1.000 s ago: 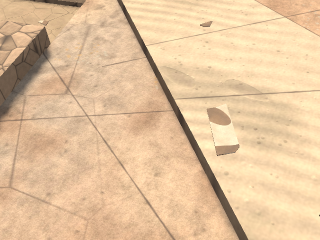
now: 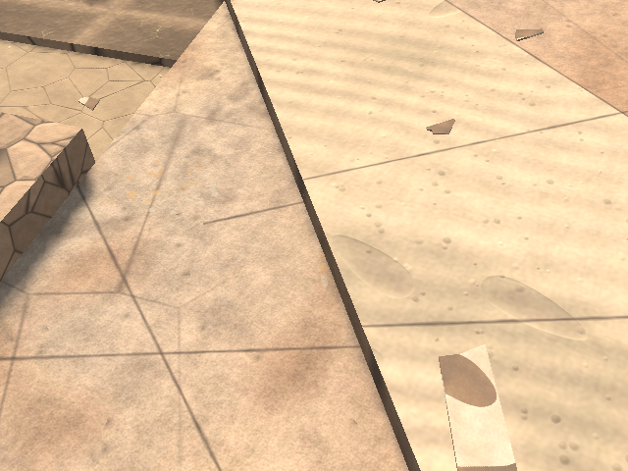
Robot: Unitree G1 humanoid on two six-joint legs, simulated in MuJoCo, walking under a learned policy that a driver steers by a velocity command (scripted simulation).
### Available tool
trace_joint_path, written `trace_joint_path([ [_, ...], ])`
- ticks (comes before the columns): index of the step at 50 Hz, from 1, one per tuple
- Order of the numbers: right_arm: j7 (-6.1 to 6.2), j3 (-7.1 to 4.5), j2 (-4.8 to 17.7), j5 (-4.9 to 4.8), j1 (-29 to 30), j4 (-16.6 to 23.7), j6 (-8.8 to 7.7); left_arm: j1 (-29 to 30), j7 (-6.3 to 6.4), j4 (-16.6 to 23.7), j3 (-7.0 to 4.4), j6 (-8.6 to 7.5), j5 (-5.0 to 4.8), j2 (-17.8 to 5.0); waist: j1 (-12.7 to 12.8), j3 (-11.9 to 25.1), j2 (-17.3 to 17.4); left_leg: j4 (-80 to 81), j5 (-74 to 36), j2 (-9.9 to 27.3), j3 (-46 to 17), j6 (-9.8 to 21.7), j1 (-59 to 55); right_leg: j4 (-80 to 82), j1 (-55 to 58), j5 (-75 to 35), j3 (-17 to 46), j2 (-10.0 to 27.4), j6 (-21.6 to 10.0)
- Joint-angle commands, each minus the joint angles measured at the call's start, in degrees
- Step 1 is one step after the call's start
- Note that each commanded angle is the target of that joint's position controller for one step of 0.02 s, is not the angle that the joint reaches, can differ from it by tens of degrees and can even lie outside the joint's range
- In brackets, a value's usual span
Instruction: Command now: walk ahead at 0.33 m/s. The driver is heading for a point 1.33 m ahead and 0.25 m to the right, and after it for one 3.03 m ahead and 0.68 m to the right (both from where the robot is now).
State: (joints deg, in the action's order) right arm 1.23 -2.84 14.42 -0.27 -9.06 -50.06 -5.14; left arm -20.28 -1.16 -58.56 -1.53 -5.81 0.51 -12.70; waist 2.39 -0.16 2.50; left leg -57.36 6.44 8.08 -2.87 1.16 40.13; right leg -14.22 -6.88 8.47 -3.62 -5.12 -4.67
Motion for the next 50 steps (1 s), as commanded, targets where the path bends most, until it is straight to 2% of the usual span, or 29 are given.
trace_joint_path([
  [1,-0.13,0.24,0.3,0.35,-0.4,2.3,-0.21,2.4,1.16,3.6,-1.1,-0.28,-0.09,-8.1,-2.2,-1.8,-5.1,13.6,-9.3,-1.9,2.7,-0.9,-7.0,3.8,-6.9,-31.4,4.3,12.9,-6.7],
  [6,-1.1,0.31,1.6,0.08,5.4,3.9,0.22,-0.7,1.71,1.4,-1.11,1.07,-0.82,-8.7,-0.2,0.0,-6.9,24.3,-10.8,-5.0,2.2,0.1,-10.9,-1.9,0.9,-30.1,5.8,15.6,-5.3],
  [9,-1.48,-0.85,4.4,1.03,-0.3,2.3,-0.53,1.9,2.14,1.4,-1.36,1.75,-1.44,-8.7,-4.1,3.2,-6.2,32.3,-11.4,-6.9,2.6,3.0,-19.4,-11.2,4.0,-29.0,7.1,14.8,-2.7],
  [10,-1.15,-1.9,7.8,1.54,-4.7,0.7,-0.9,-0.2,2.16,1.5,-1.2,1.64,-0.76,-8.1,-4.6,6.5,-2.8,33.3,-30.5,-4.7,1.1,4.3,-28.4,-18.5,1.8,-25.7,5.3,10.8,-0.5],
  [11,-0.95,-2.36,11.1,2.34,-9.2,-0.1,-0.75,-6.7,1.82,0.8,0.11,0.98,0.6,-3.9,-2.7,14.4,5.4,27.0,-53.6,5.7,-8.3,10.4,-47.7,-31.4,-11.3,-4.7,3.8,6.3,2.2],
  [12,-1.15,-1.34,7.3,1.86,-11.4,-0.8,0.01,-11.7,1.48,-1.2,1.54,0.95,-0.12,-0.5,-3.2,21.9,13.0,28.6,-55.1,14.7,-18.6,18.5,-54.9,-44.2,-18.9,27.4,4.3,2.7,4.9],
  [13,-1.64,-0.44,4.2,1.13,-11.1,-0.6,0.5,-9.6,1.34,-1.6,0.29,1.71,-1.19,-5.1,-3.9,21.2,8.2,32.0,-39.7,13.1,-20.5,17.9,-49.9,-49.7,-20.1,31.6,8.0,4.4,5.5],
  [15,-1.47,0.07,3.9,0.73,-1.3,1.2,0.84,-0.7,2.29,0.5,-0.66,3.78,-1.52,-6.4,-2.2,10.1,1.1,38.0,-15.9,9.2,-15.9,13.6,-34.9,-49.6,-22.5,25.6,7.3,7.8,6.6],
  [17,-1.05,-0.05,4.7,1.68,4.8,2.0,1.33,0.2,3.48,0.8,-0.77,5.47,-0.88,-4.7,0.4,5.4,3.1,42.5,-3.4,5.2,-10.7,10.6,-22.0,-40.6,-15.7,20.3,6.4,9.3,7.2],
  [19,-0.66,-0.13,4.3,2.36,4.4,1.4,1.83,-1.1,4.16,-0.4,-0.53,5.95,-0.58,-3.0,0.5,5.1,5.0,43.5,-0.5,2.7,-7.0,10.6,-18.1,-34.0,-10.5,18.2,4.4,7.8,7.3],
  [22,-0.08,-0.04,3.9,1.13,3.8,0.6,2.31,-1.5,4.12,-1.5,-0.62,6.32,-0.36,-2.7,0.7,6.2,4.5,43.7,11.3,2.1,-6.4,9.9,-17.3,-23.4,-5.1,8.9,3.2,7.2,6.3],
  [25,0.22,0.35,2.5,0.26,1.0,-1.3,2.99,-0.2,3.58,-1.2,-0.83,6.58,1.18,-4.0,0.4,1.8,2.3,43.1,25.8,-1.2,-4.8,3.9,-13.5,-13.6,-2.1,4.3,4.2,8.4,3.3],
  [26,0.24,0.09,2.7,0.43,-0.5,-1.7,3.2,0.8,3.73,-0.9,-1.24,6.57,0.92,-6.5,-1.6,-1.2,-0.9,41.7,24.9,-3.6,-2.8,2.1,-14.3,-11.1,-6.6,10.9,6.0,10.1,1.7],
  [27,0.5,-0.06,2.6,0.42,-1.0,-1.8,3.38,1.8,3.65,-1.6,-1.59,6.19,0.2,-7.2,-2.6,-3.3,-6.2,39.2,19.7,-6.3,0.7,1.0,-20.0,-8.6,-14.8,19.8,6.9,9.7,0.8],
  [29,0.8,-0.16,2.1,0.6,-1.9,-2.7,3.45,4.0,3.54,-1.7,-1.14,4.92,0.24,-4.6,-3.6,-3.3,-9.1,35.1,11.3,-6.5,1.6,1.2,-27.0,-5.3,-18.7,20.1,7.3,9.7,2.4],
  [34,0.54,-0.36,1.5,0.64,-2.6,-4.6,3.56,2.1,3.39,-2.7,-1.2,3.45,-0.36,-3.7,-2.6,-1.2,-4.9,33.3,2.2,-6.3,1.8,2.2,-28.0,-8.0,-13.0,9.9,6.1,8.8,3.4],
  [35,0.52,-0.33,1.2,0.53,-3.0,-5.2,3.63,0.4,3.44,-3.4,-1.26,3.52,-0.41,-3.6,-2.1,0.1,-4.8,32.6,6.2,-7.1,2.7,2.3,-28.2,-7.8,-11.9,13.6,5.8,8.5,2.9],
  [37,0.6,-0.83,2.0,-0.19,-2.8,-5.5,3.71,-1.0,3.65,-3.4,-2.15,3.85,-0.95,-6.0,-1.4,-1.9,-6.3,28.9,19.3,-9.3,5.0,2.8,-23.7,-6.7,-11.8,24.9,7.9,9.3,0.2],
  [38,-0.86,0.24,-1.1,2.52,-4.9,-5.7,3.88,-4.0,3.14,-3.4,-1.31,4.34,1.83,-3.4,-1.2,-2.7,-8.6,26.5,22.0,-8.6,3.9,3.3,-20.1,-2.2,-9.3,31.1,15.5,13.5,-2.2],
  [39,-1.54,0.4,-2.3,2.8,-3.6,-5.2,3.76,-4.7,3.01,-3.4,-1.84,4.52,1.74,-4.9,-0.6,-6.2,-11.0,22.5,20.0,-10.3,6.5,3.1,-15.4,1.3,-7.5,34.4,20.0,17.0,-3.9],
  [40,-1.93,0.37,-2.2,3.02,-2.4,-4.5,3.39,-4.5,3.04,-3.2,-2.42,4.53,1.55,-6.8,-0.5,-8.5,-11.9,19.4,17.2,-10.2,7.6,3.5,-12.8,2.6,-6.4,33.9,23.0,20.0,-5.5],
  [42,-2.35,0.2,-1.7,2.63,-1.9,-3.4,2.17,-3.7,2.92,-2.8,-2.76,3.99,1.3,-7.1,-1.1,-9.1,-11.1,19.4,15.3,-8.4,7.2,4.5,-13.3,2.1,-5.2,26.3,23.0,21.6,-6.6],
  [44,-2.52,-0.11,-1.6,1.76,-7.7,-5.1,0.85,-1.5,2.48,-2.3,-2.81,3.48,0.82,-6.0,-4.2,-8.1,-9.7,27.6,13.3,-9.8,8.3,4.8,-24.2,-2.5,-8.3,17.3,18.1,18.3,-4.8],
  [45,-2.2,-0.71,-0.6,1.5,-14.7,-7.6,0.18,0.2,2.31,-1.7,-2.65,3.21,0.54,-4.6,-7.0,-6.5,-7.2,31.8,11.9,-9.2,5.9,4.9,-34.7,-8.1,-13.7,14.0,14.6,15.2,-3.2],
  [46,-1.5,-2.16,4.5,1.83,-21.5,-9.2,-0.53,3.0,1.75,0.5,-1.8,2.69,-0.13,-1.2,-9.7,-5.1,4.3,40.9,20.3,0.5,-9.3,7.1,-43.7,-23.0,-22.9,12.4,6.5,7.9,-0.4],
  [47,-1.45,-3.65,9.9,1.64,-28.2,-11.0,-0.11,3.6,1.42,2.9,-1.71,2.26,0.23,-0.1,-10.8,-3.2,16.2,48.6,22.8,12.1,-27.9,11.5,-50.1,-39.2,-33.1,21.2,-0.6,1.9,0.9],
  [48,-0.59,-2.9,7.1,-0.99,-24.7,-9.8,-1.12,6.7,2.53,3.3,-3.14,0.78,-4.59,-5.4,-9.7,-3.8,9.2,46.6,15.9,14.7,-32.7,14.4,-49.4,-53.1,-38.4,21.8,10.0,4.1,0.9],
  [49,-0.21,-1.9,4.3,-0.93,-20.4,-8.4,-1.92,5.0,2.41,2.6,-3.24,-0.01,-5.43,-5.1,-7.1,-4.2,4.4,45.7,9.3,14.1,-25.8,13.0,-48.9,-57.5,-40.2,17.0,13.6,5.8,-0.5],
  [50,-0.37,-1.48,2.9,-0.68,-17.2,-7.9,-2.29,3.4,2.25,1.2,-3.07,-0.22,-4.62,-3.2,-5.2,-3.6,1.8,46.2,6.0,11.8,-18.8,10.9,-47.7,-57.2,-39.7,11.3,14.0,7.5,-1.4],
])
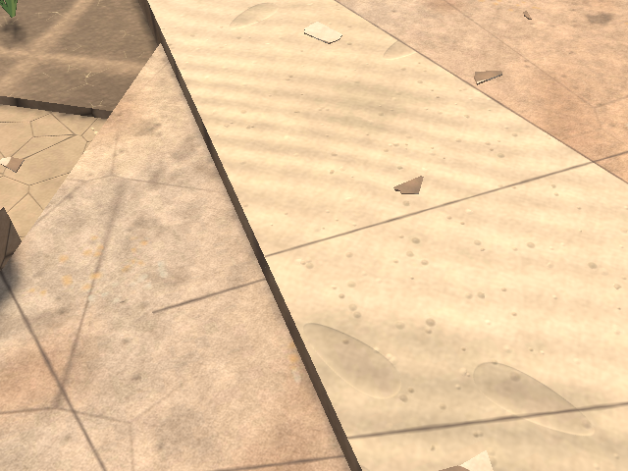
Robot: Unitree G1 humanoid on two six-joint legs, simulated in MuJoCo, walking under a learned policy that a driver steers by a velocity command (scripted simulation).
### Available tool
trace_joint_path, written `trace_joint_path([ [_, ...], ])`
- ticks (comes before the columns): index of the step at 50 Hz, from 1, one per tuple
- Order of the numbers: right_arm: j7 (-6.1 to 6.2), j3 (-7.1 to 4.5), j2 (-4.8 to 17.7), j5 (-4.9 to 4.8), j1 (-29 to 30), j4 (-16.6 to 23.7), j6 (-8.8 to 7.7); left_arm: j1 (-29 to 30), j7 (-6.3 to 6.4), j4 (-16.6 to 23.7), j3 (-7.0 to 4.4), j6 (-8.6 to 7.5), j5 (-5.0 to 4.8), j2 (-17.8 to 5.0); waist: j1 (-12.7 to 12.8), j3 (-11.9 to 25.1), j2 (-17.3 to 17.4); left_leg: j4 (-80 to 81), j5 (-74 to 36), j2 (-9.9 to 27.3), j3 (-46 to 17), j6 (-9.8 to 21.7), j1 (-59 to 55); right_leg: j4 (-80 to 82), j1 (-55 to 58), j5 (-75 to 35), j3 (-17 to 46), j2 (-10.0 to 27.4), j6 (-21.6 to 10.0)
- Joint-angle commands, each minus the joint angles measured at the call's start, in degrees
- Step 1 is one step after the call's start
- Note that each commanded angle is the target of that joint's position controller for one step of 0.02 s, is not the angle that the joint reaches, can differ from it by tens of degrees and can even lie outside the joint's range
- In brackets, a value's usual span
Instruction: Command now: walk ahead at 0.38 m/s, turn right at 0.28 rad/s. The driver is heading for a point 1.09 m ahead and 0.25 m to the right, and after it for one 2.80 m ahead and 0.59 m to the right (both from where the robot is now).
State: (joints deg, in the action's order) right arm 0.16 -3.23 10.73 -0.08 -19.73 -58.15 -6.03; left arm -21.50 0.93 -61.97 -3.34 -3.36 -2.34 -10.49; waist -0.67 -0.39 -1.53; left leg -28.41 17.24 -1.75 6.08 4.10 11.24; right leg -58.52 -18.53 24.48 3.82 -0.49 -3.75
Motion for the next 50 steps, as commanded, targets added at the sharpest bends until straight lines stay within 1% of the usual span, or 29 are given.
trace_joint_path([
  [1,0.39,-0.75,5.4,-0.58,-5.2,0.1,-1.2,4.2,0.08,4.0,-1.56,-2.45,-0.96,-4.6,-1.3,-3.9,5.0,17.2,-10.9,19.7,-21.5,5.9,-18.1,-12.1,-28.0,-8.5,5.8,3.8,-2.6],
  [3,0.14,0.22,2.3,0.33,-5.5,-0.8,-0.43,4.4,-0.55,3.8,-2.27,-1.33,-0.38,-4.0,-0.7,-2.7,6.6,16.7,-19.9,15.5,-11.2,3.4,-15.8,-11.2,-24.9,-11.8,2.6,5.0,-2.2],
  [4,0.29,0.28,2.5,0.58,-6.4,-1.4,-0.14,5.0,-0.96,4.1,-2.2,-0.65,-0.32,-2.9,-0.6,-2.7,6.4,16.9,-22.3,15.0,-9.0,3.6,-14.9,-11.5,-25.2,-12.6,1.5,5.1,-1.5],
  [8,1.28,0.1,5.1,1.48,-9.4,-3.4,0.86,10.4,-1.35,7.1,-1.15,1.35,-0.08,-0.5,-1.0,-6.6,5.4,19.2,-24.6,18.5,-7.0,6.4,-15.1,-22.0,-37.1,-9.8,0.2,6.1,0.9],
  [10,1.61,0.61,3.6,1.43,-10.1,-4.1,1.64,12.8,-1.28,8.7,-0.95,1.57,-0.26,-1.3,-0.9,-9.0,4.1,17.9,-26.4,19.7,-5.6,6.0,-18.6,-29.9,-46.2,-7.1,2.4,6.5,1.2],
  [12,2.17,0.87,3.2,1.71,-13.6,-5.4,2.54,15.9,-2.02,11.2,0.09,1.29,-0.47,0.4,-1.5,-8.8,4.7,14.8,-27.5,21.7,-6.3,5.9,-28.0,-37.4,-57.3,-1.3,2.7,7.3,1.1],
  [15,3.43,1.21,3.0,2.25,-12.6,-4.7,3.01,21.6,-3.28,16.0,1.5,0.72,-0.5,1.2,-1.1,-10.8,3.3,13.8,-26.7,22.5,-3.4,4.6,-29.1,-42.3,-66.3,3.3,2.1,8.5,1.2],
  [16,3.86,1.32,3.9,2.01,-8.4,-3.3,3.22,24.4,-3.9,18.9,2.57,0.51,-0.12,2.4,0.8,-11.7,1.3,15.1,-26.7,21.7,-0.3,2.2,-23.8,-35.0,-63.5,1.5,1.7,10.4,0.7],
  [17,4.34,1.26,5.1,1.4,-5.6,-1.8,3.51,28.8,-4.47,21.7,3.49,0.09,0.54,2.0,0.7,-11.9,-0.6,18.1,-26.2,18.2,4.3,1.2,-15.2,-24.7,-54.5,-1.0,-5.5,10.1,0.8],
  [18,4.32,1.39,6.5,1.15,-3.8,-0.4,3.15,30.5,-4.86,23.1,3.51,-0.58,0.98,1.3,1.2,-9.6,-1.9,20.2,-36.4,17.3,7.0,0.9,-5.9,-15.1,-37.7,-7.8,-9.2,9.0,-0.4],
  [19,3.88,0.61,10.1,0.74,-5.2,0.2,2.73,31.2,-4.87,23.8,3.82,-0.8,1.09,1.8,0.8,-7.0,0.7,20.6,-54.5,17.1,8.2,3.1,0.4,-8.9,-22.2,-8.3,-16.1,4.3,-1.5],
  [20,3.35,0.07,13.0,0.72,-8.2,-0.9,2.36,26.3,-4.61,22.6,2.82,-0.42,1.28,0.8,2.6,-3.1,6.9,14.1,-83.2,18.9,8.6,5.4,-1.0,-14.2,-13.0,-3.6,-21.8,-1.4,-3.2],
  [21,2.98,-0.31,15.6,0.25,-7.1,-0.7,2.5,19.0,-4.21,21.9,1.37,-0.2,0.4,-2.3,7.6,1.1,11.5,4.5,-99.6,20.0,8.2,4.6,-6.0,-10.2,-8.2,-2.4,-20.4,-3.1,-6.0],
  [22,2.42,-0.22,15.4,-0.51,-5.1,0.5,2.53,9.1,-3.9,19.8,-0.86,-0.02,0.08,-7.4,13.2,7.3,14.1,-9.0,-104.5,18.4,7.9,3.0,-8.1,0.8,3.1,-6.4,-18.0,-6.5,-9.3],
  [23,1.02,-1.63,15.7,-0.24,-4.1,2.4,1.52,-2.3,-2.32,14.0,-1.5,1.23,3.82,-7.6,13.6,11.3,10.6,-30.8,-67.7,13.2,9.4,0.3,-2.0,12.1,13.2,-2.0,-5.6,-6.7,-12.0],
  [24,-1.26,-0.2,7.2,-0.17,-6.6,7.2,0.59,-1.3,-1.64,13.3,-3.97,1.97,3.82,-17.1,7.6,16.4,-11.0,-59.0,6.3,0.0,4.6,-4.7,21.6,24.7,27.7,-18.0,34.5,14.8,-22.7],
  [25,-2.44,-0.45,8.9,1.23,-1.9,9.0,-0.82,-1.3,-1.25,13.7,-4.53,2.54,3.04,-17.2,7.4,21.2,-1.7,-62.1,1.3,0.7,-9.5,-3.1,20.9,32.5,23.8,-17.8,45.9,14.9,-19.6],
  [26,-2.79,-0.19,6.6,0.53,1.3,11.3,-0.84,2.7,-0.92,13.2,-4.14,2.24,3.58,-15.6,5.1,12.9,-0.4,-63.0,-1.8,2.4,-9.9,-2.3,25.4,34.1,16.9,-11.0,41.3,15.3,-17.8],
  [27,-2.14,0.51,4.2,1.3,2.5,11.9,-0.68,3.4,-0.75,11.7,-3.45,1.75,3.75,-12.2,3.2,5.2,3.3,-60.1,-2.0,4.6,-9.2,-1.7,28.0,33.0,9.5,-12.2,35.8,14.0,-15.0],
  [28,-1.54,0.85,3.4,2.05,4.1,13.1,-0.09,6.3,-0.54,12.1,-3.0,0.99,3.86,-9.6,1.6,1.0,4.3,-56.4,-2.5,6.6,-9.8,-1.3,28.0,32.1,2.7,-15.3,29.5,11.6,-13.5],
  [30,-0.95,0.96,4.3,2.31,2.7,14.5,2.28,9.4,-0.69,12.5,-1.87,0.17,3.67,-6.0,-1.8,0.5,1.6,-51.1,-1.3,7.7,-9.7,-1.9,24.1,34.9,-4.2,-17.4,19.9,7.8,-12.3],
  [34,-0.68,0.97,6.9,2.84,10.6,19.4,3.75,4.0,-0.67,11.6,-2.26,-1.75,2.89,-9.0,-0.5,-0.2,0.6,-38.7,-6.1,8.3,-6.9,-3.9,28.3,42.7,-0.8,-24.2,13.2,4.7,-12.3],
  [35,-2.25,3.71,0.4,6.11,10.7,17.6,1.7,0.3,-2.21,8.8,1.05,-4.63,7.94,0.3,2.2,7.6,-4.0,-47.8,-13.6,7.1,-12.8,-1.2,35.7,38.1,6.1,-11.6,13.1,4.3,-11.8],
  [37,-2.49,3.32,4.6,5.62,15.5,18.3,0.22,-2.6,-3.36,7.4,0.91,-4.9,8.8,-3.2,3.4,1.4,-0.1,-42.3,-16.0,5.9,-10.6,1.4,47.3,40.3,9.7,-8.9,12.5,5.0,-11.1],
  [38,-2.47,2.72,7.0,4.54,19.0,19.1,0.05,-1.4,-4.29,8.4,0.84,-4.71,8.34,-5.5,3.8,0.5,-0.6,-36.4,-18.9,5.5,-8.5,1.6,46.0,42.6,8.0,-10.1,11.2,5.3,-11.5],
  [41,-3.06,2.91,5.8,4.0,26.2,21.1,1.03,-2.8,-5.65,8.9,2.55,-4.79,7.31,-5.8,4.0,-0.7,-2.3,-21.8,-29.2,5.7,-5.1,-0.4,31.1,48.1,2.2,-20.8,6.8,6.5,-10.2],
  [43,-3.97,2.99,5.5,3.49,28.4,21.9,1.84,-7.1,-5.71,7.4,2.32,-5.18,6.56,-8.6,4.6,-3.3,-2.1,-15.6,-27.6,4.5,-5.1,-1.0,33.7,47.9,11.5,-31.7,6.1,9.2,-8.7],
  [46,-4.65,2.63,6.2,3.02,31.6,23.3,2.31,-12.0,-5.5,4.7,2.12,-4.87,7.17,-10.3,5.1,-4.3,-2.5,-3.9,-24.1,1.7,-2.9,0.7,31.8,48.7,23.5,-42.8,2.8,10.6,-6.4],
  [50,-3.67,0.81,10.4,1.41,23.3,20.3,2.12,-11.3,-5.44,4.4,1.19,-4.05,7.91,-13.1,-0.3,-0.3,-4.1,-2.5,-17.4,-3.2,-0.6,1.3,18.8,40.5,30.6,-82.3,-3.2,12.1,-1.3],
])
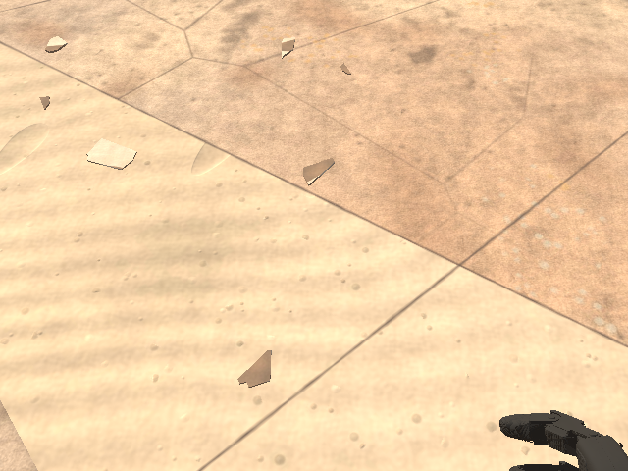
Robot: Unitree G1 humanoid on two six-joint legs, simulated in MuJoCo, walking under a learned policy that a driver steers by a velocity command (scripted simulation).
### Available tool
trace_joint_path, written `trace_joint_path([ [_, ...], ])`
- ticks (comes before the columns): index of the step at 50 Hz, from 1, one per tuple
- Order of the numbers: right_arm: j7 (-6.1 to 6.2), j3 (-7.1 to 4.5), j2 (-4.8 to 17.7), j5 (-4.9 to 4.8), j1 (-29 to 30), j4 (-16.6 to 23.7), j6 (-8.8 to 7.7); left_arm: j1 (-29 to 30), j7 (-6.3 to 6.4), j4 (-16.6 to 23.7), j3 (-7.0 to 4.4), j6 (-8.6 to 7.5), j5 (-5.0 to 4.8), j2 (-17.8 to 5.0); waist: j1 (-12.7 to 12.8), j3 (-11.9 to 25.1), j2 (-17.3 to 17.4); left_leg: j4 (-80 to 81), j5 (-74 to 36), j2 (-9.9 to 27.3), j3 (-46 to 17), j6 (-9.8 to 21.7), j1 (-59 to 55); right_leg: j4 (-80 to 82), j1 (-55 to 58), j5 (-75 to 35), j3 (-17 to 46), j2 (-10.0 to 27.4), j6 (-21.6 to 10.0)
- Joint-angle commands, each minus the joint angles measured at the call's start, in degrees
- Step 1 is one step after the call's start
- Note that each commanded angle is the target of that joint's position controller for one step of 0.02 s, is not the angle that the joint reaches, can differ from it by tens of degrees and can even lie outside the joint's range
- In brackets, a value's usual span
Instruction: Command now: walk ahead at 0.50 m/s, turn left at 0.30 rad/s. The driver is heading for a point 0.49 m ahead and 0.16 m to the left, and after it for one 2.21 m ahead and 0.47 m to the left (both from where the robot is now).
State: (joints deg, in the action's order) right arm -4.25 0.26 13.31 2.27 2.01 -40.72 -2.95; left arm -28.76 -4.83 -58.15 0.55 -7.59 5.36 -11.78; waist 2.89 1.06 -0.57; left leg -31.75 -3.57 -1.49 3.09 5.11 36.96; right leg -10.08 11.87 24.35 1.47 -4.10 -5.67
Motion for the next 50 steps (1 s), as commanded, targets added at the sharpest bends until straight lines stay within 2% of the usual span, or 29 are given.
trace_joint_path([
  [1,1.66,-3.65,10.1,-1.93,-7.7,-0.1,-1.57,-1.9,0.29,1.6,-3.28,0.65,0.27,-13.8,-7.6,0.6,-4.1,1.4,0.0,-5.2,3.1,0.9,-17.9,-16.1,-3.3,-90.7,-2.7,15.2,3.8],
  [2,2.47,-3.81,10.4,-2.41,-23.1,-4.9,-2.06,-0.3,0.49,3.1,-2.59,0.79,1.16,-12.3,-12.2,8.9,-1.7,-5.2,-1.5,-2.7,-1.9,4.4,-41.2,-30.5,-16.6,-85.5,-1.6,14.6,7.1],
  [3,2.28,-4.74,12.0,-1.88,-35.5,-7.9,-2.35,-8.8,1.31,4.5,-0.27,0.65,1.81,-6.3,-13.2,24.7,8.7,-10.4,-8.7,8.1,-20.4,19.1,-78.2,-56.2,-42.7,-57.3,0.8,6.1,14.2],
  [4,2.51,-4.28,9.1,0.48,-47.6,-12.8,-2.27,1.0,-0.8,6.4,-0.67,0.31,-0.55,-7.3,-18.5,25.5,10.5,2.3,-1.5,17.2,-41.8,23.3,-84.0,-77.4,-60.1,6.0,3.2,-5.2,16.5],
  [5,2.95,-5.67,11.8,1.61,-44.0,-13.8,-3.89,10.6,-0.66,11.4,-1.79,0.16,-3.25,-9.1,-17.7,10.9,3.1,8.1,6.3,17.5,-41.2,16.7,-70.8,-81.1,-67.6,2.7,9.2,-0.7,11.3],
  [6,2.67,-5.78,11.8,1.44,-31.3,-12.2,-4.97,15.1,0.87,12.8,-1.87,-0.25,-2.61,-10.6,-12.8,-1.8,1.0,10.7,6.0,16.0,-35.6,15.2,-52.3,-78.5,-68.5,-1.0,10.5,4.0,9.5],
  [8,2.11,-2.85,3.3,0.48,-15.2,-9.3,-5.19,10.0,3.08,12.8,-0.85,0.79,1.04,-7.4,-2.6,-0.3,-0.9,18.3,-0.8,13.3,-27.3,16.7,-27.4,-66.0,-50.6,-4.4,8.2,8.2,4.2],
  [9,1.72,-2.09,2.2,-0.25,-11.0,-7.7,-5.34,10.0,3.7,13.5,-0.12,1.89,1.65,-4.1,0.7,-1.6,0.8,20.7,0.3,12.0,-25.2,16.5,-17.1,-61.6,-44.0,0.8,6.7,9.6,4.0],
  [10,1.53,-2.33,3.0,-0.83,-9.7,-6.8,-5.81,9.2,3.97,14.3,-0.07,2.84,1.01,-4.4,1.7,-1.0,1.8,22.1,4.4,9.6,-23.1,16.1,-13.3,-58.5,-41.9,2.5,4.9,9.2,4.8],
  [11,2.18,-4.01,9.6,-3.93,-10.3,-5.7,-5.18,14.8,5.77,17.0,-2.32,1.19,-7.06,-9.7,0.9,-5.1,0.0,23.4,-0.2,8.0,-21.8,13.4,-9.3,-53.1,-42.7,-7.0,1.7,8.4,6.0],
  [13,3.53,-4.83,12.2,-4.22,-14.1,-5.5,-4.71,19.7,6.92,18.3,-1.38,-0.1,-6.33,-7.9,-1.0,-4.7,-0.5,22.2,-2.9,5.1,-17.0,10.6,-7.5,-38.0,-40.1,-18.9,0.9,7.6,7.8],
  [16,4.58,-5.09,11.2,-4.4,-23.3,-7.2,-2.94,26.8,6.38,20.5,-0.88,-0.23,-6.2,-5.8,-5.6,-1.5,3.4,20.1,4.9,3.7,-17.3,7.2,-10.8,-24.3,-33.7,-33.5,0.4,3.6,9.6],
  [20,5.53,-5.17,9.8,-4.69,-25.3,-6.7,-1.27,28.9,5.82,22.1,-2.8,-0.16,-6.82,-10.3,-4.6,-0.6,5.6,12.1,13.0,6.6,-24.7,4.5,-22.1,-17.1,-32.8,-29.4,4.3,4.1,8.9],
  [22,5.9,-5.1,8.5,-3.67,-24.1,-5.2,-0.25,22.5,5.82,20.7,-4.19,-1.04,-5.48,-12.7,-0.7,2.5,5.6,-0.6,1.0,3.1,-23.5,1.1,-25.7,-13.4,-26.1,-26.7,3.4,4.5,5.7],
  [23,5.82,-4.13,5.5,-2.76,-22.7,-2.8,-0.19,13.1,5.88,19.7,-4.78,-1.5,-3.83,-15.0,3.2,11.7,3.0,-16.1,5.4,-0.1,-20.0,-1.5,-19.5,-18.3,-10.5,-37.4,8.6,12.6,2.1],
  [24,5.44,-2.55,-0.3,-2.86,-34.1,-2.3,-0.79,8.6,5.97,19.3,-5.43,-0.53,-2.67,-18.5,-0.7,22.0,-14.9,-36.3,39.7,-7.7,-13.5,-5.3,-2.3,-20.3,10.4,-55.1,30.3,29.8,-9.0],
  [25,5.17,-2.86,5.4,-3.85,-37.4,-1.8,-0.74,8.1,5.39,19.4,-5.86,0.35,-4.56,-17.2,-0.9,27.8,-18.5,-48.6,41.5,-2.9,-14.4,-6.0,4.1,-17.9,11.6,-43.3,43.3,33.9,-12.7],
  [26,5.51,-4.19,9.4,-4.32,-30.7,-1.1,0.02,12.5,5.79,21.7,-4.79,1.08,-4.54,-12.2,0.6,20.3,-10.5,-52.4,37.0,-0.6,-13.5,-7.3,7.7,-16.3,4.9,-40.6,34.7,30.2,-10.5],
  [27,5.85,-4.83,10.8,-3.93,-24.5,0.6,0.78,15.9,6.14,21.7,-4.08,1.84,-4.66,-10.1,0.5,13.4,-4.7,-51.0,32.6,1.2,-10.5,-8.1,7.9,-15.8,-3.7,-45.1,24.3,26.9,-8.1],
  [28,6.02,-5.26,10.8,-3.36,-21.3,1.6,1.38,17.7,6.09,21.3,-3.75,2.3,-4.73,-9.1,-0.3,8.9,-2.3,-48.9,31.0,2.8,-9.4,-8.6,6.9,-14.9,-10.5,-48.9,18.1,23.5,-7.0],
  [30,5.63,-5.04,7.3,-3.87,-21.6,3.1,2.57,19.7,5.84,19.9,-3.95,2.59,-4.26,-8.8,-3.5,4.3,-5.4,-42.4,29.4,5.0,-7.8,-8.2,2.4,-10.6,-20.4,-46.0,10.6,19.5,-5.8],
  [33,5.49,-4.43,4.7,-3.55,-19.4,5.6,3.45,21.5,6.0,18.9,-5.27,2.8,-4.26,-11.2,-4.5,4.1,-6.2,-32.3,25.2,5.4,-5.8,-8.5,0.1,-7.0,-24.2,-48.2,5.6,20.3,-7.9],
  [41,3.32,-5.0,6.7,-2.87,-10.7,9.8,4.44,21.1,6.37,16.4,-6.74,4.69,-6.48,-14.6,-2.3,5.4,-6.0,-10.3,15.2,4.4,-3.3,-5.0,-11.6,-8.7,-23.8,-35.1,-1.5,21.6,-5.5],
  [44,3.27,-5.26,6.2,-2.36,-13.5,8.7,3.57,19.5,5.65,14.5,-5.88,5.02,-7.45,-12.8,-3.9,5.7,-4.2,6.2,7.9,0.7,-1.3,-1.7,-22.9,-16.2,-24.6,-28.8,-2.2,18.1,-2.1],
  [45,3.95,-5.78,8.5,-1.84,-15.2,8.5,3.3,16.5,5.04,13.5,-4.59,4.59,-6.21,-9.3,-3.6,7.7,0.6,9.1,-6.9,6.0,-6.7,-0.1,-32.3,-21.7,-29.1,-21.6,-4.9,14.2,1.9],
  [46,4.89,-5.65,11.7,-0.26,-15.1,10.0,3.4,13.7,3.9,14.2,-2.65,4.05,-3.16,-5.0,-1.2,10.9,12.8,6.2,-28.8,20.9,-21.2,5.5,-42.9,-33.0,-40.3,4.8,-8.1,8.6,7.3],
  [47,4.9,-4.4,7.9,0.34,-15.7,9.0,3.15,13.9,3.92,13.9,-2.83,4.63,-4.43,-6.1,-3.3,14.1,15.1,8.2,-21.9,24.9,-24.1,12.8,-38.8,-38.7,-41.9,14.9,-1.6,8.7,9.4],
  [48,4.45,-4.2,6.9,0.26,-15.1,8.1,2.78,17.1,4.27,14.2,-3.91,5.56,-6.02,-10.2,-4.4,11.1,11.4,9.9,-14.3,21.8,-21.7,12.4,-35.0,-42.1,-41.7,13.7,0.2,9.3,9.8],
  [50,4.32,-4.65,8.3,-0.38,-10.5,7.6,2.06,17.7,5.46,13.2,-4.91,7.39,-6.24,-11.5,-3.2,7.0,8.6,11.3,-7.3,18.8,-16.5,8.8,-29.6,-44.9,-41.9,9.3,1.4,9.3,10.0],
])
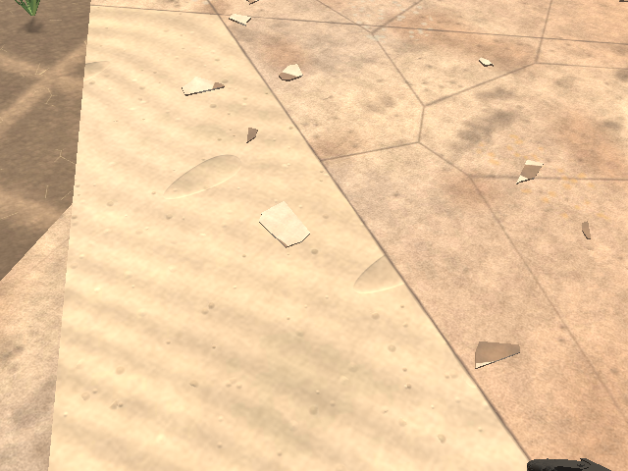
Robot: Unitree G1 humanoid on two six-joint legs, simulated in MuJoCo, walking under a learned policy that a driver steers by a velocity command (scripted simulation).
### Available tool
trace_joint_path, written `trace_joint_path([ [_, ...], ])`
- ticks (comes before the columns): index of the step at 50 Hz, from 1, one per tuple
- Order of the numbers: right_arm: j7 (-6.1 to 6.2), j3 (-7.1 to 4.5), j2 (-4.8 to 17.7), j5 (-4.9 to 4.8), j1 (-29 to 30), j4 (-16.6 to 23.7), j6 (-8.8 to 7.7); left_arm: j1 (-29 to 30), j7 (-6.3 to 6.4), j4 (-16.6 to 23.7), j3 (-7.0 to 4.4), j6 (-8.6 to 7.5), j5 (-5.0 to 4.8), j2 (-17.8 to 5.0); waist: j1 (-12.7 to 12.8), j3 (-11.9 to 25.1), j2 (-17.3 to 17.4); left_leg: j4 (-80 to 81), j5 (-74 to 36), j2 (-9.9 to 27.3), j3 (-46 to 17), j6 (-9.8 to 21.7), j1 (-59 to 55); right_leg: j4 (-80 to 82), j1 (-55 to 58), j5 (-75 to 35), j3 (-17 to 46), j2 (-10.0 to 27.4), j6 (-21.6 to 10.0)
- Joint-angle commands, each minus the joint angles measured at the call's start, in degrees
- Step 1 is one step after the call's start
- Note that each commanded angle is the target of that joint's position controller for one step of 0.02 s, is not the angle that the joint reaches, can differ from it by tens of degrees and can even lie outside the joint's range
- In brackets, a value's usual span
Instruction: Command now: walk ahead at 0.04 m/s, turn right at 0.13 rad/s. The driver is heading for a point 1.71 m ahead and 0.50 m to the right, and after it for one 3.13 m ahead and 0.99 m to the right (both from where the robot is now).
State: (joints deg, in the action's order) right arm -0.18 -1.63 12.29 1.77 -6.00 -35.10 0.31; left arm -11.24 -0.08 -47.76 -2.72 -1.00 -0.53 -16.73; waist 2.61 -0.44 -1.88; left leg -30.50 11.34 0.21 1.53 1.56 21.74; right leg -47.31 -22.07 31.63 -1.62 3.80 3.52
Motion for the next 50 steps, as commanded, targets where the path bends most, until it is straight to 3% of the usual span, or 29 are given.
trace_joint_path([
  [1,0.55,-3.02,9.9,-0.25,-0.1,1.9,-1.33,-1.0,1.22,2.3,-2.07,1.65,0.0,-7.1,-1.8,7.4,10.0,10.7,-22.5,16.8,-12.7,11.9,-10.4,-9.3,-5.6,-0.6,4.6,1.0,1.2],
  [3,1.37,-3.42,10.3,-0.32,1.5,1.5,-1.18,-2.9,1.81,2.0,-2.41,2.45,-0.33,-6.3,-0.8,6.7,9.8,11.3,-22.5,16.1,-9.1,12.0,-7.7,-12.2,-4.3,-3.5,3.0,-0.5,1.7],
  [6,2.46,-3.57,9.1,-0.69,1.1,0.3,-0.66,-1.1,2.23,3.5,-2.25,2.97,-0.47,-4.1,-2.0,6.2,9.3,11.7,-17.9,16.7,-7.1,12.3,-9.5,-10.2,-6.0,-5.3,2.1,-0.2,1.4],
  [8,2.95,-3.84,9.0,-0.76,0.9,-0.6,-0.29,0.6,1.94,4.9,-1.87,3.15,-0.35,-2.9,-2.9,6.3,9.7,11.6,-16.1,17.5,-6.4,12.6,-10.6,-6.2,-5.3,-5.7,1.3,0.2,0.8],
  [11,3.22,-4.5,10.1,-1.05,0.8,-1.7,0.28,0.6,0.95,6.3,-1.98,3.16,-0.33,-3.3,-3.1,7.1,10.8,10.6,-16.5,18.8,-5.8,12.3,-12.0,-0.4,-2.2,-6.9,-0.6,-0.4,-0.7],
  [13,3.36,-4.88,11.0,-2.06,1.8,-2.4,0.64,-1.5,0.16,6.4,-2.23,3.15,-0.17,-3.5,-1.5,7.3,10.8,8.4,-15.9,18.8,-4.5,10.5,-11.6,6.6,1.8,-10.7,-2.3,-1.4,-2.6],
  [15,3.36,-4.92,10.0,-3.23,1.0,-3.9,1.12,-5.7,-0.23,5.2,-2.86,3.18,0.57,-4.2,0.2,6.3,7.9,1.7,-7.3,15.6,-0.1,4.8,-7.2,19.2,9.3,-20.8,-2.5,-3.5,-6.1],
  [16,3.03,-4.53,7.5,-2.25,-1.2,-4.2,1.23,-6.3,0.46,5.8,-4.23,3.09,1.02,-9.2,-1.5,4.6,-4.3,-11.7,4.0,9.9,6.3,-1.2,2.8,26.0,15.0,-32.6,11.7,4.9,-10.2],
  [17,3.15,-3.77,5.9,-0.81,3.7,-0.5,0.8,-5.9,0.91,7.8,-5.25,2.85,1.68,-15.1,-0.7,1.5,-17.0,-24.5,25.4,0.4,6.0,-5.6,18.5,28.8,16.9,-47.5,30.4,17.9,-20.6],
  [18,3.34,-4.25,7.5,-1.12,8.0,0.3,0.36,-7.4,0.51,8.4,-4.91,1.55,3.62,-13.9,2.6,4.5,-11.4,-34.5,28.0,-0.2,-3.0,-5.0,19.7,30.4,15.1,-43.6,32.9,19.1,-25.1],
  [19,3.3,-4.82,8.9,-1.99,6.8,-0.4,0.41,-4.5,0.43,8.9,-4.43,0.5,3.29,-12.4,0.4,3.7,-7.9,-37.7,22.8,0.9,-5.3,-4.1,20.5,29.8,15.1,-39.6,27.6,15.8,-22.4],
  [20,3.55,-5.29,9.4,-1.78,4.7,-2.1,0.58,-0.6,0.77,9.6,-4.22,0.19,1.73,-10.9,-1.6,3.2,-4.8,-37.3,17.1,1.7,-5.9,-3.9,20.8,28.8,14.7,-36.5,23.3,12.3,-18.6],
  [21,3.94,-5.65,10.2,-1.25,3.7,-2.9,0.8,1.9,1.13,10.3,-3.52,0.27,0.36,-8.8,-2.4,3.2,-4.4,-36.6,13.7,2.1,-6.2,-4.1,20.6,28.4,14.4,-36.6,21.3,10.7,-16.5],
  [22,3.99,-5.76,10.0,-0.93,2.8,-3.2,0.8,2.5,1.5,10.7,-3.0,0.47,-0.08,-7.7,-3.1,4.0,-4.4,-37.5,11.0,1.5,-5.9,-4.6,18.5,28.2,13.4,-38.9,19.7,9.3,-15.9],
  [24,3.73,-5.54,8.8,-1.32,1.6,-3.3,0.49,0.9,1.92,11.0,-2.84,0.76,0.18,-7.4,-3.1,5.8,-3.8,-37.1,7.7,0.4,-5.7,-5.2,16.9,27.7,14.5,-40.5,18.7,7.9,-15.9],
  [29,3.49,-4.82,7.8,-1.72,3.8,-2.3,-0.19,-1.0,2.7,12.0,-3.62,1.5,-0.08,-9.0,-1.4,5.2,-5.2,-23.3,5.7,-0.2,-6.9,-6.6,16.5,27.4,17.8,-33.5,21.6,6.7,-15.7],
  [33,2.73,-4.76,8.1,-2.03,4.0,-2.2,-0.99,0.0,2.41,13.4,-4.22,2.14,0.14,-10.1,-0.8,4.2,-6.5,-15.7,7.6,-1.3,-7.1,-6.7,10.8,27.1,13.6,-29.2,25.3,6.0,-16.6],
  [36,2.09,-4.83,8.6,-2.32,3.2,-2.1,-1.88,1.4,1.97,14.4,-4.41,2.56,0.09,-10.2,-0.8,5.1,-6.8,-11.5,9.6,-2.3,-7.3,-6.1,7.0,25.3,13.1,-33.4,28.6,5.6,-17.0],
  [39,1.25,-4.85,8.9,-2.55,1.6,-2.1,-2.8,2.9,1.78,15.4,-4.47,2.99,-0.37,-10.1,-1.5,6.5,-7.4,-4.7,9.3,-3.1,-7.2,-5.0,2.5,22.8,14.2,-39.8,31.7,4.7,-16.3],
  [41,0.65,-5.13,9.2,-2.52,-2.1,-3.1,-3.29,4.9,2.02,16.3,-4.28,3.44,-1.27,-9.6,-4.3,6.9,-6.8,7.9,-0.5,-2.8,-5.9,-3.5,-5.8,20.2,11.8,-38.4,31.1,2.0,-13.5],
  [42,0.66,-5.69,11.2,-1.95,-3.9,-3.5,-3.29,4.0,2.28,16.7,-3.74,3.51,-1.04,-7.7,-4.2,8.2,-4.2,10.5,-7.0,2.5,-8.7,-1.6,-12.8,16.9,7.5,-29.9,28.5,-0.4,-10.6],
  [43,1.01,-6.06,14.4,-0.9,-3.2,-2.5,-2.76,0.1,2.11,16.4,-2.72,3.41,0.21,-3.9,-1.2,9.4,9.0,11.4,-18.4,14.6,-20.2,3.4,-19.0,4.6,-0.1,-8.7,19.5,-7.4,-7.2],
  [44,0.73,-6.23,15.9,1.05,-3.4,-2.8,-2.57,1.4,2.16,18.1,-3.8,2.62,-0.18,-7.1,-1.1,5.9,20.0,12.5,-26.6,22.4,-32.7,14.1,-16.0,-6.2,-10.6,8.2,12.7,-12.9,-4.0],
  [45,0.81,-5.58,13.1,0.28,-1.6,-1.5,-2.71,-0.2,2.06,16.5,-5.08,2.14,0.51,-11.3,-1.1,5.6,13.6,12.4,-23.9,23.2,-30.8,16.5,-14.8,-17.1,-11.6,6.0,13.6,-9.4,-1.9],
  [46,0.98,-4.81,10.6,-0.42,0.4,-1.2,-2.63,-0.3,1.95,14.9,-5.34,2.21,0.26,-11.4,-0.8,4.8,9.9,11.4,-21.1,18.9,-25.1,14.0,-13.3,-20.4,-10.9,1.9,13.7,-9.1,-0.8],
  [47,0.93,-4.23,9.5,-1.03,1.8,-1.0,-2.53,-1.0,2.2,13.5,-4.91,2.71,0.36,-9.2,-0.2,4.3,7.8,10.7,-18.0,15.0,-21.0,11.4,-12.8,-21.0,-10.2,-0.7,13.6,-8.9,0.2],
  [48,0.83,-3.47,8.1,-1.64,2.5,-1.3,-2.53,-1.0,2.23,13.2,-4.18,3.06,0.76,-7.1,-0.3,3.8,7.8,10.4,-18.7,13.6,-19.5,10.9,-12.1,-20.2,-9.3,-3.2,13.9,-8.3,1.1],
  [50,0.44,-2.33,6.3,-1.46,3.3,-2.1,-2.18,-0.8,1.64,13.1,-2.26,3.05,1.2,-2.2,0.5,4.3,9.5,10.8,-19.4,9.0,-14.1,9.3,-9.8,-8.2,-2.6,-6.0,8.2,-5.3,2.3],
])
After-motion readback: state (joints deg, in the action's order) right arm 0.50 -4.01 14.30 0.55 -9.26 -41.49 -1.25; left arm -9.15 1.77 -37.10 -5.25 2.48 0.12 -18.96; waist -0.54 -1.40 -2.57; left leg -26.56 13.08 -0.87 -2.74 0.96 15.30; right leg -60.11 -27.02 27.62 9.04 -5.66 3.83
